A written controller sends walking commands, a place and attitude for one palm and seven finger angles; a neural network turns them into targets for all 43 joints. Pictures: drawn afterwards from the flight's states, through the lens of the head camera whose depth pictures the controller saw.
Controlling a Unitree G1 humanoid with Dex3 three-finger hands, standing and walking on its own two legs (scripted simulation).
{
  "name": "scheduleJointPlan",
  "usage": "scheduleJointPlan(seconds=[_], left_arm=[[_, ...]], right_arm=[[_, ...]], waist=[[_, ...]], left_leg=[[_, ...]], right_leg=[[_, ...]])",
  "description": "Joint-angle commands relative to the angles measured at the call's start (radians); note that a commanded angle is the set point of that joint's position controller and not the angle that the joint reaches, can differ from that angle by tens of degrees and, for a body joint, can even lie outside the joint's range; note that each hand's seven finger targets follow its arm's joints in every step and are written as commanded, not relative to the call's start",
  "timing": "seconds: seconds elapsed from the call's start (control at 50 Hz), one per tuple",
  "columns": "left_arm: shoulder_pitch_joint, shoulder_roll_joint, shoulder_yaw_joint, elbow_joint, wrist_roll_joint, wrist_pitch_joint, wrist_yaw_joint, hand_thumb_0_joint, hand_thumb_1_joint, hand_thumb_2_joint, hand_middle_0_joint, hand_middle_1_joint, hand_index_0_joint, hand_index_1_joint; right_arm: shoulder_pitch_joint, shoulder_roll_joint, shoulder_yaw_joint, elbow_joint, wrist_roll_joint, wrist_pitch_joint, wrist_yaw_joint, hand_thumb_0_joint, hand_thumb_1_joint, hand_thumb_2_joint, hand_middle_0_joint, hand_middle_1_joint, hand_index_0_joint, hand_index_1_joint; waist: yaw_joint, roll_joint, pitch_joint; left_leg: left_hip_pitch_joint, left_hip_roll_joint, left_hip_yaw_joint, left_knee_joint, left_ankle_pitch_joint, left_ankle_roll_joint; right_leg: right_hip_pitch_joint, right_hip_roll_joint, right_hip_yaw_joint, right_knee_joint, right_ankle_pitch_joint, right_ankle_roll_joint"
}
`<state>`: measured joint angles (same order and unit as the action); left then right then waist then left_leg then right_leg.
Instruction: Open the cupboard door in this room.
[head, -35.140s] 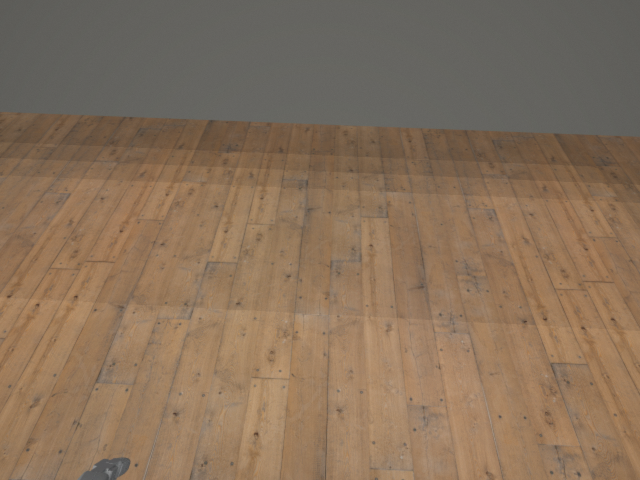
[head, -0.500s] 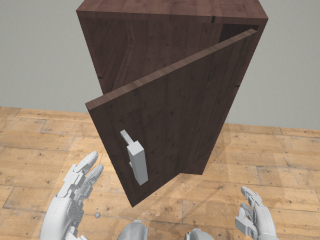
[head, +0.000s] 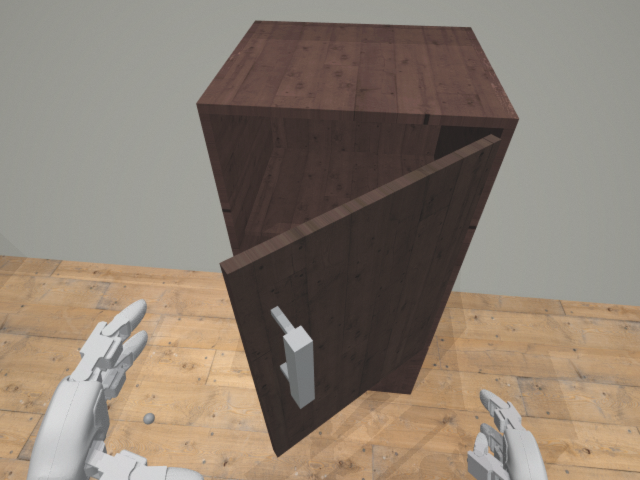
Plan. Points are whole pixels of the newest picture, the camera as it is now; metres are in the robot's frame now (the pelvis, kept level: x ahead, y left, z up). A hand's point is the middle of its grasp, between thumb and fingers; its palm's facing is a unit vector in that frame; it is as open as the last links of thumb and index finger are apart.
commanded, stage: draw the hand back to the body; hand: left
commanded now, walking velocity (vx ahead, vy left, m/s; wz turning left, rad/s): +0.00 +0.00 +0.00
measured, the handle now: (291, 358) +0.27 +0.07 +0.02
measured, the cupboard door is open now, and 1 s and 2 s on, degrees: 41 41 41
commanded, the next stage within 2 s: step back with the hand held close in 0.94 s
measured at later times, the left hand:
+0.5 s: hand (63, 319) +0.20 +0.25 +0.19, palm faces +0.40 -0.82 -0.40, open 9.8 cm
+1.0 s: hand (65, 314) +0.20 +0.24 +0.21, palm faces +0.43 -0.81 -0.39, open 7.4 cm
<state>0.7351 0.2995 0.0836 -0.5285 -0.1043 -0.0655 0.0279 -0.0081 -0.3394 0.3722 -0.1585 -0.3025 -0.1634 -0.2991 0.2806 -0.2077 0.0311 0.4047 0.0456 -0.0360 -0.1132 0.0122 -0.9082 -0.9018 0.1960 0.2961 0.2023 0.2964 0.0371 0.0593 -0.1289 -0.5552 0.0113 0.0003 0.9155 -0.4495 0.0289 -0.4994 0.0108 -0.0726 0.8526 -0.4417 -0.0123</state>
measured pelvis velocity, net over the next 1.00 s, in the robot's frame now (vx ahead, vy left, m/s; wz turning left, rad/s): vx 0.02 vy -0.02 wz -0.01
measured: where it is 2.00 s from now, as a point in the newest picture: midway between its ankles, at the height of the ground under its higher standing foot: outside the picture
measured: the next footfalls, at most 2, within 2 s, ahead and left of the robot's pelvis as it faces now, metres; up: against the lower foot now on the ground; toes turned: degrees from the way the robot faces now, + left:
none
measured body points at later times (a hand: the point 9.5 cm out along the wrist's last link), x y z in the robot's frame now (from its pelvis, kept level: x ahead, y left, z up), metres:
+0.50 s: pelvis +0.02 +0.00 +0.04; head +0.00 -0.01 +0.49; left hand +0.18 +0.29 +0.21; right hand +0.22 -0.21 -0.03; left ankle +0.01 +0.10 -0.70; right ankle +0.00 -0.12 -0.70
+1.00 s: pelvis +0.02 -0.02 +0.05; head -0.01 -0.04 +0.50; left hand +0.17 +0.28 +0.23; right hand +0.20 -0.24 -0.04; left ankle +0.01 +0.10 -0.70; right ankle +0.00 -0.12 -0.70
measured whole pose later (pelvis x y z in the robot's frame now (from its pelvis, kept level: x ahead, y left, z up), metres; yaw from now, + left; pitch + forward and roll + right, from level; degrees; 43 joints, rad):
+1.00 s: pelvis +0.02 -0.02 +0.05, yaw -1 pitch -5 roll +0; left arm 0.49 0.35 0.33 -0.42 -0.09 -0.06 0.10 0.02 0.89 0.90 -0.21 -0.30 -0.21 -0.30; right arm 0.20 -0.23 0.02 0.63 0.01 -0.08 -0.08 0.01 -0.91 -0.90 0.20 0.30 0.20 0.30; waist 0.07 0.06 0.03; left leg -0.09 0.01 0.02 0.42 -0.24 0.00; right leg -0.05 0.03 -0.05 0.38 -0.24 -0.03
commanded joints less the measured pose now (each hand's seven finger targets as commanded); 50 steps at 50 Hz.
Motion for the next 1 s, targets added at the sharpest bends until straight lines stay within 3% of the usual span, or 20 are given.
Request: scheduleJointPlan(seconds=[0.0, 0.06, 0.14, 0.24, 0.34, 0.42, 0.48, 0.54, 0.58, 0.6, 0.7, 0.74, 0.76, 0.8, 0.98], left_arm=[[-0.051, 0.114, 0.085, -0.227, 0.050, 0.000, 0.101, 0.000, -0.045, 0.495, -0.166, -0.300, -0.166, -0.300], [-0.088, 0.139, 0.126, -0.209, 0.055, 0.008, 0.121, 0.000, 0.060, 0.540, -0.170, -0.300, -0.170, -0.300], [-0.146, 0.149, 0.153, -0.203, 0.059, 0.005, 0.126, 0.000, 0.200, 0.600, -0.175, -0.300, -0.175, -0.300], [-0.163, 0.172, 0.218, -0.166, 0.053, 0.000, 0.123, 0.000, 0.375, 0.675, -0.181, -0.300, -0.181, -0.300], [-0.218, 0.199, 0.275, -0.170, 0.049, -0.009, 0.116, 0.000, 0.550, 0.750, -0.187, -0.300, -0.187, -0.300], [-0.263, 0.212, 0.319, -0.155, 0.039, -0.014, 0.114, 0.000, 0.690, 0.810, -0.192, -0.300, -0.192, -0.300], [-0.315, 0.231, 0.350, -0.160, 0.035, -0.020, 0.112, 0.000, 0.795, 0.855, -0.196, -0.300, -0.196, -0.300], [-0.353, 0.262, 0.395, -0.136, 0.029, -0.027, 0.114, 0.000, 0.900, 0.900, -0.200, -0.300, -0.200, -0.300], [-0.303, 0.196, 0.343, -0.076, 0.022, -0.023, 0.101, 0.000, 0.900, 0.900, -0.200, -0.300, -0.200, -0.300], [-0.301, 0.193, 0.338, -0.082, 0.022, -0.024, 0.096, 0.000, 0.900, 0.900, -0.200, -0.300, -0.200, -0.300], [-0.314, 0.228, 0.361, -0.107, 0.024, -0.036, 0.095, 0.000, 0.900, 0.900, -0.200, -0.300, -0.200, -0.300], [-0.326, 0.251, 0.379, -0.112, 0.024, -0.040, 0.097, 0.000, 0.900, 0.900, -0.200, -0.300, -0.200, -0.300], [-0.337, 0.247, 0.375, -0.127, 0.025, -0.044, 0.098, 0.000, 0.900, 0.900, -0.200, -0.300, -0.200, -0.300], [-0.339, 0.245, 0.373, -0.129, 0.026, -0.050, 0.100, 0.000, 0.900, 0.900, -0.200, -0.300, -0.200, -0.300], [-0.344, 0.227, 0.360, -0.075, 0.021, -0.061, 0.096, 0.000, 0.900, 0.900, -0.200, -0.300, -0.200, -0.300]], right_arm=[[-0.114, -0.099, -0.020, -0.153, -0.012, -0.062, -0.020, 0.000, -0.900, -0.900, 0.200, 0.300, 0.200, 0.300], [-0.129, -0.104, -0.013, -0.123, -0.016, -0.079, -0.025, 0.000, -0.900, -0.900, 0.200, 0.300, 0.200, 0.300], [-0.144, -0.112, -0.007, -0.085, -0.021, -0.104, -0.015, 0.000, -0.900, -0.900, 0.200, 0.300, 0.200, 0.300], [-0.168, -0.117, -0.013, -0.038, -0.028, -0.123, -0.002, 0.000, -0.900, -0.900, 0.200, 0.300, 0.200, 0.300], [-0.179, -0.120, -0.020, -0.008, -0.033, -0.121, 0.014, 0.000, -0.900, -0.900, 0.200, 0.300, 0.200, 0.300], [-0.185, -0.119, -0.024, 0.007, -0.036, -0.114, 0.021, 0.000, -0.900, -0.900, 0.200, 0.300, 0.200, 0.300], [-0.193, -0.122, -0.028, 0.017, -0.035, -0.109, 0.025, 0.000, -0.900, -0.900, 0.200, 0.300, 0.200, 0.300], [-0.203, -0.125, -0.032, 0.032, -0.037, -0.108, 0.025, 0.000, -0.900, -0.900, 0.200, 0.300, 0.200, 0.300], [-0.203, -0.122, -0.034, 0.033, -0.035, -0.098, 0.031, 0.000, -0.900, -0.900, 0.200, 0.300, 0.200, 0.300], [-0.203, -0.125, -0.038, 0.032, -0.036, -0.093, 0.034, 0.000, -0.900, -0.900, 0.200, 0.300, 0.200, 0.300], [-0.216, -0.125, -0.045, 0.030, -0.038, -0.087, 0.036, 0.000, -0.900, -0.900, 0.200, 0.300, 0.200, 0.300], [-0.224, -0.125, -0.045, 0.035, -0.038, -0.090, 0.032, 0.000, -0.900, -0.900, 0.200, 0.300, 0.200, 0.300], [-0.223, -0.121, -0.043, 0.035, -0.036, -0.092, 0.031, 0.000, -0.900, -0.900, 0.200, 0.300, 0.200, 0.300], [-0.223, -0.116, -0.041, 0.040, -0.036, -0.098, 0.030, 0.000, -0.900, -0.900, 0.200, 0.300, 0.200, 0.300], [-0.231, -0.117, -0.048, 0.056, -0.036, -0.107, 0.026, 0.000, -0.900, -0.900, 0.200, 0.300, 0.200, 0.300]], waist=[[-0.002, -0.002, 0.022], [0.004, -0.021, 0.037], [0.012, 0.025, 0.046], [0.025, -0.014, 0.051], [0.030, 0.018, 0.046], [0.029, -0.008, 0.055], [0.030, 0.036, 0.055], [0.035, 0.017, 0.061], [0.028, -0.012, 0.084], [0.028, -0.005, 0.075], [0.034, -0.027, 0.054], [0.037, -0.010, 0.069], [0.033, 0.022, 0.064], [0.032, 0.023, 0.072], [0.029, -0.020, 0.106]], left_leg=[[0.143, 0.012, -0.050, -0.260, 0.152, 0.000], [0.196, 0.014, -0.059, -0.317, 0.171, 0.001], [0.263, 0.016, -0.070, -0.388, 0.211, -0.006], [0.332, 0.022, -0.060, -0.443, 0.356, -0.012], [0.397, 0.024, -0.044, -0.479, 0.468, -0.018], [0.424, 0.020, -0.030, -0.499, 0.474, -0.015], [0.445, 0.020, -0.027, -0.512, 0.505, -0.018], [0.449, 0.016, -0.024, -0.521, 0.485, -0.016], [0.455, 0.016, -0.014, -0.528, 0.480, -0.011], [0.460, 0.016, -0.009, -0.528, 0.490, -0.009], [0.467, 0.009, -0.004, -0.533, 0.466, -0.004], [0.467, 0.005, -0.002, -0.531, 0.445, -0.003], [0.472, 0.003, 0.004, -0.532, 0.443, -0.003], [0.476, 0.001, 0.001, -0.534, 0.437, -0.005], [0.486, -0.001, 0.008, -0.544, 0.367, 0.002]], right_leg=[[0.060, -0.014, 0.034, -0.240, 0.122, -0.015], [0.118, -0.015, 0.029, -0.279, 0.142, -0.015], [0.193, -0.015, 0.027, -0.322, 0.177, -0.018], [0.289, -0.013, 0.024, -0.370, 0.284, -0.017], [0.352, -0.012, 0.029, -0.413, 0.362, -0.017], [0.373, -0.011, 0.033, -0.442, 0.388, -0.013], [0.391, -0.011, 0.037, -0.454, 0.410, -0.014], [0.407, -0.008, 0.039, -0.474, 0.420, -0.017], [0.397, -0.011, 0.039, -0.481, 0.423, -0.011], [0.404, -0.011, 0.041, -0.483, 0.434, -0.009], [0.423, -0.010, 0.047, -0.495, 0.441, -0.007], [0.419, -0.009, 0.053, -0.512, 0.432, -0.011], [0.421, -0.013, 0.057, -0.511, 0.436, -0.009], [0.416, -0.011, 0.054, -0.516, 0.426, -0.009], [0.390, -0.012, 0.068, -0.561, 0.352, -0.002]])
